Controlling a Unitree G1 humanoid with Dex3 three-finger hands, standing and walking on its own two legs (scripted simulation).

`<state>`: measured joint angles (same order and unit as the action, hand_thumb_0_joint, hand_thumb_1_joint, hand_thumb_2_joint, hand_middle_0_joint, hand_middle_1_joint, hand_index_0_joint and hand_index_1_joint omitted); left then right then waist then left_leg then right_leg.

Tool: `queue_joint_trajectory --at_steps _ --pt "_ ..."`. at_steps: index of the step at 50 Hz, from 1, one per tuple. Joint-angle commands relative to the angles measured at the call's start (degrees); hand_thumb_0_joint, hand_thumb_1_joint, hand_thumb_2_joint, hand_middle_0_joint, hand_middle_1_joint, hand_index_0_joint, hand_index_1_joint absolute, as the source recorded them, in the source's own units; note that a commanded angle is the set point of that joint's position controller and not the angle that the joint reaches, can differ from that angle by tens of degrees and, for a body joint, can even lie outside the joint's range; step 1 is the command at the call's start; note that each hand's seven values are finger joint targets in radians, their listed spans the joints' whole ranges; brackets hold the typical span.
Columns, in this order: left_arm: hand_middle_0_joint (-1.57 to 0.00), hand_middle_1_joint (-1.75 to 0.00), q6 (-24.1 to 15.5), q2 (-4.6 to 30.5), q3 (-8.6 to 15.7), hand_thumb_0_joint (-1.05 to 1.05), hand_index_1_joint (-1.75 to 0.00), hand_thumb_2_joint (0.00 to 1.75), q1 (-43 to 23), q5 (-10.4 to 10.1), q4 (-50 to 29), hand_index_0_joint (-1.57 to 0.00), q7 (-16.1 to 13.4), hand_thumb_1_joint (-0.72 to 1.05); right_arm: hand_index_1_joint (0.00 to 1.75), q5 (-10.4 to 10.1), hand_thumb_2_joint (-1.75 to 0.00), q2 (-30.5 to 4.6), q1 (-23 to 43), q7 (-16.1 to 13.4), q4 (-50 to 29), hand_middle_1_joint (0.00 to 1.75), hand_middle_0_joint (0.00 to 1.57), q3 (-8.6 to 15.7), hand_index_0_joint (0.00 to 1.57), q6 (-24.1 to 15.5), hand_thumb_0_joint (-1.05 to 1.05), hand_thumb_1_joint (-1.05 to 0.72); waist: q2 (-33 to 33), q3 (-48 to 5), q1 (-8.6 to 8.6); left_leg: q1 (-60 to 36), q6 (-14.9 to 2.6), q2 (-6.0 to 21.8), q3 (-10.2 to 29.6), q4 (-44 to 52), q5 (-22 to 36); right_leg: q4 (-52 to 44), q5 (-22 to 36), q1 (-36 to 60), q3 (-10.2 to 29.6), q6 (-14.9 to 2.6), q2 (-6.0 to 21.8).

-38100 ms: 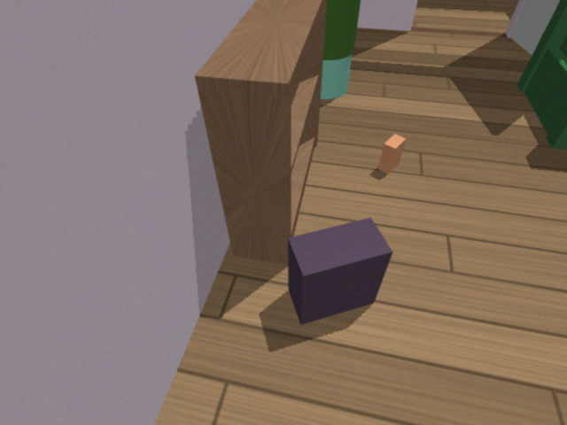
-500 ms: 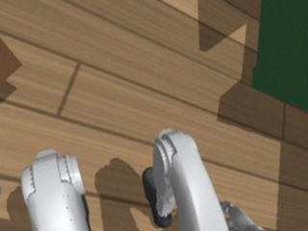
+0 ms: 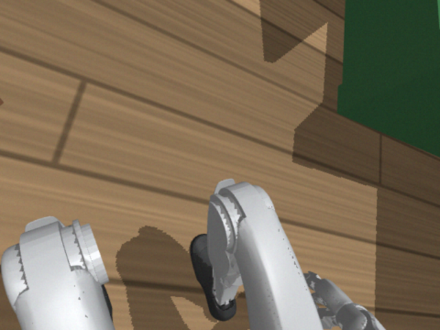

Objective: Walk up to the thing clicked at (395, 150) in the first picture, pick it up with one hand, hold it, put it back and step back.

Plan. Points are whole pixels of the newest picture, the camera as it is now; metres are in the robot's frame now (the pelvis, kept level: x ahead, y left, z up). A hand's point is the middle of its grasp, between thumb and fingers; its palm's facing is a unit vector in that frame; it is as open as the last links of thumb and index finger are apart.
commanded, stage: lower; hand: left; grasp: from above
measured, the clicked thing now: out of the picture +0.51 +0.35 -0.16
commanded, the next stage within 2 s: loosen in 1.50 s
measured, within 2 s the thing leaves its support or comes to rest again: rests again in 1.84 s
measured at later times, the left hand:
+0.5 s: hand out of the picture +0.48 +0.40 -0.14, palm faces +0.62 -0.79 -0.07, open 10.4 cm
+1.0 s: hand out of the picture +0.47 +0.40 -0.16, palm faces +0.61 -0.79 -0.07, open 10.4 cm
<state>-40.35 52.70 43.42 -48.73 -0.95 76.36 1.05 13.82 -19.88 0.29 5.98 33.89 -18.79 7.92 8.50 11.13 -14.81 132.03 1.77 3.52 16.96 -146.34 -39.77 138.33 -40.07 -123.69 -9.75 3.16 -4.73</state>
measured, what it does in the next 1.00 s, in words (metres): stands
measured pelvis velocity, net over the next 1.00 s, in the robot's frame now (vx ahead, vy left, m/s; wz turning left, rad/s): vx -0.01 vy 0.01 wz -0.06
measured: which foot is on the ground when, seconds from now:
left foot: down 0.00-1.00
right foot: down 0.00-1.00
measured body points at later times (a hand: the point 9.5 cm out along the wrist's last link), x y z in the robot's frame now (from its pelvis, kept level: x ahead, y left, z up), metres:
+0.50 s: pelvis +0.00 +0.00 -0.01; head +0.27 +0.15 +0.32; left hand +0.44 +0.44 -0.13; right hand +0.11 -0.27 -0.07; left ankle +0.07 +0.14 -0.27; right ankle +0.11 -0.12 -0.27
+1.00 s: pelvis -0.01 +0.01 -0.01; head +0.26 +0.17 +0.31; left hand +0.44 +0.43 -0.15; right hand +0.12 -0.26 -0.06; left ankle +0.07 +0.14 -0.27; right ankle +0.11 -0.12 -0.27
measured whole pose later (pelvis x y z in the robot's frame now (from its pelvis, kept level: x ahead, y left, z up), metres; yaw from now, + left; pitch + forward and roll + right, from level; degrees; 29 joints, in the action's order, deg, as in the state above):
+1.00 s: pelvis -0.01 +0.01 -0.01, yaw -3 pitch +18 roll -16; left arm -47.8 62.1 42.9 -48.4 -0.5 83.8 -1.2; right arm 18.5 -21.1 6.8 5.4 29.6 -28.3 9.3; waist 14.5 17.2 -16.2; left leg 129.8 1.3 3.8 21.5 -150.0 -41.3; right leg 138.2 -39.4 -120.0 -12.9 4.4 -6.5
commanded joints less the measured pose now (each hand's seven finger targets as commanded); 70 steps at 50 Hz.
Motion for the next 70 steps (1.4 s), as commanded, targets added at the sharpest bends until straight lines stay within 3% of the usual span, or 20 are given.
queue_joint_trajectory --at_steps 1,3,8,11,12,17,24,25,26,33,34,37,48,61,70 --pt "-1.21 -1.43 -6.46 21.00 2.39 0.00 -1.41 1.21 -14.25 -0.68 -10.69 -1.26 -1.05 0.03 0.30 1.04 -0.90 -18.36 -7.44 -1.14 -0.93 0.30 0.20 3.68 0.20 0.91 0.00 -0.90 -26.33 -38.13 -1.99 -26.05 -1.69 2.84 -5.17 14.01 10.69 -11.49 12.98 19.20 -5.05 -3.73 -1.39" --pt "-1.22 -1.43 -7.48 21.45 2.14 0.00 -1.41 1.21 -15.11 -0.51 -10.07 -1.26 -1.40 0.02 0.30 1.57 -0.90 -18.72 -6.69 -1.12 -0.83 0.30 0.20 3.12 0.20 0.88 0.00 -0.90 -27.62 -36.97 -2.77 -26.81 -1.55 3.02 -4.77 13.99 9.98 -11.26 12.55 18.23 -5.43 -3.80 -1.44" --pt "-1.18 -1.41 -7.97 23.41 1.69 0.00 -1.38 1.19 -12.39 0.59 -7.63 -1.23 -0.94 0.01 0.30 2.50 -0.90 -19.51 -5.67 -1.28 -0.97 0.30 0.20 1.84 0.20 1.15 0.00 -0.91 -30.33 -35.89 -2.85 -29.44 -1.03 3.54 -4.21 14.04 12.79 -10.30 14.55 18.33 -6.03 -3.87 -1.49" --pt "-1.18 -1.39 -7.81 22.49 1.22 0.00 -1.37 1.18 -11.86 -0.03 -6.49 -1.22 -0.75 -0.02 0.30 2.76 -0.90 -19.85 -5.26 -1.30 -1.55 0.30 0.20 0.99 0.20 1.41 0.00 -0.91 -29.46 -35.34 -3.67 -29.42 -1.01 3.73 -3.50 13.80 13.83 -10.15 15.45 18.85 -6.61 -3.72 -1.64" --pt "-1.17 -1.40 -7.86 23.13 2.17 0.00 -1.37 1.18 -11.80 -0.56 -6.74 -1.22 -0.84 -0.03 0.30 2.83 -0.90 -20.23 -5.75 -1.31 -1.72 0.30 0.20 0.93 0.20 1.46 0.00 -0.91 -29.32 -35.99 -3.75 -29.93 -0.98 3.72 -3.38 13.68 14.87 -10.45 16.35 19.91 -6.76 -3.59 -1.73" --pt "-1.18 -1.40 -8.41 23.90 1.88 0.00 -1.37 1.18 -11.77 -1.02 -5.24 -1.22 -1.01 -0.03 0.30 3.13 -0.90 -20.44 -4.99 -1.38 -2.02 0.30 0.20 -0.26 0.20 1.70 0.00 -0.91 -27.97 -35.58 -4.65 -28.17 -1.24 3.81 -2.70 12.85 14.46 -10.24 16.66 21.72 -7.24 -3.20 -1.94" --pt "-1.19 -1.41 -9.87 26.13 2.28 0.00 -1.38 1.18 -11.89 -0.61 -4.85 -1.24 -1.71 0.01 0.30 3.72 -0.90 -20.90 -2.84 -1.60 -2.89 0.30 0.20 -1.30 0.20 1.97 0.00 -0.89 -28.30 -32.61 -4.50 -27.41 -1.31 4.06 -2.38 12.89 11.22 -10.61 14.35 19.97 -7.68 -3.28 -2.21" --pt "-1.19 -1.41 -10.01 25.34 1.46 0.00 -1.38 1.18 -12.08 -0.56 -3.65 -1.24 -1.71 0.02 0.30 3.90 -0.90 -20.86 -2.98 -1.57 -2.65 0.30 0.20 -1.58 0.20 2.00 0.00 -0.90 -28.57 -32.61 -5.26 -27.52 -1.27 4.07 -2.31 12.67 11.88 -10.45 15.09 20.86 -7.74 -3.15 -2.25" --pt "-1.19 -1.41 -10.17 26.55 2.25 0.00 -1.38 1.18 -11.85 -0.51 -3.83 -1.24 -1.91 0.01 0.30 3.85 -0.90 -20.97 -2.71 -1.65 -3.04 0.30 0.20 -1.65 0.20 2.01 0.00 -0.89 -27.95 -32.48 -4.73 -26.64 -1.33 4.01 -2.39 12.76 11.02 -10.60 14.47 20.86 -7.74 -3.18 -2.29" --pt "-1.18 -1.41 -10.52 26.37 1.35 0.00 -1.38 1.18 -10.43 -0.35 -2.44 -1.23 -1.69 -0.03 0.30 4.27 -0.90 -21.30 -0.94 -1.77 -3.55 0.30 0.20 -2.39 0.20 2.26 0.00 -0.90 -29.38 -31.87 -4.86 -29.21 -0.89 4.45 -1.46 13.30 12.62 -9.98 15.16 19.84 -8.69 -3.28 -2.44" --pt "-1.18 -1.41 -10.67 26.43 1.35 0.00 -1.38 1.17 -11.11 -0.65 -2.85 -1.23 -1.68 -0.04 0.30 4.35 -0.90 -21.35 -1.30 -1.76 -3.56 0.30 0.20 -2.62 0.20 2.21 0.00 -0.90 -28.92 -32.58 -5.54 -29.02 -1.11 4.38 -1.34 12.77 12.81 -10.16 15.80 20.91 -8.77 -3.08 -2.53" --pt "-1.16 -1.39 -10.76 26.62 1.55 0.00 -1.36 1.17 -10.84 -0.92 -2.86 -1.21 -1.94 -0.04 0.30 4.39 -0.90 -21.15 -0.81 -1.89 -3.76 0.30 0.20 -2.71 0.20 2.26 0.00 -0.89 -27.65 -31.89 -4.99 -26.62 -1.40 4.20 -1.88 12.29 11.54 -10.67 15.39 21.64 -8.20 -2.98 -2.57" --pt "-1.18 -1.39 -11.74 26.02 0.13 0.00 -1.36 1.17 -10.47 -0.19 -1.66 -1.22 -2.70 -0.01 0.30 5.04 -0.90 -21.46 0.37 -1.86 -4.03 0.30 0.20 -3.56 0.20 2.58 0.00 -0.89 -29.75 -31.22 -5.89 -30.05 -0.74 4.67 -0.71 12.96 14.05 -9.88 16.68 21.07 -9.41 -3.10 -2.75" --pt "-1.20 -1.41 -13.26 25.35 -0.37 0.00 -1.38 1.18 -10.48 -1.05 -0.59 -1.25 -3.16 -0.01 0.30 5.31 -0.89 -21.78 2.95 -1.99 -4.90 0.30 0.20 -4.26 0.20 2.27 0.00 -0.89 -27.79 -29.29 -6.24 -28.43 -0.92 4.68 -0.37 12.91 11.00 -10.22 14.86 20.26 -10.06 -2.96 -3.00" --pt "-1.20 -1.41 -13.24 27.25 -0.51 0.00 -1.39 1.20 -11.03 -0.71 -1.81 -1.25 -3.41 -0.03 0.30 5.40 -0.90 -21.70 3.55 -2.22 -4.76 0.30 0.20 -4.37 0.20 2.25 0.00 -0.89 -28.64 -30.13 -5.45 -28.48 -0.92 4.81 -0.96 12.56 11.69 -10.37 15.67 21.35 -9.34 -3.00 -3.10"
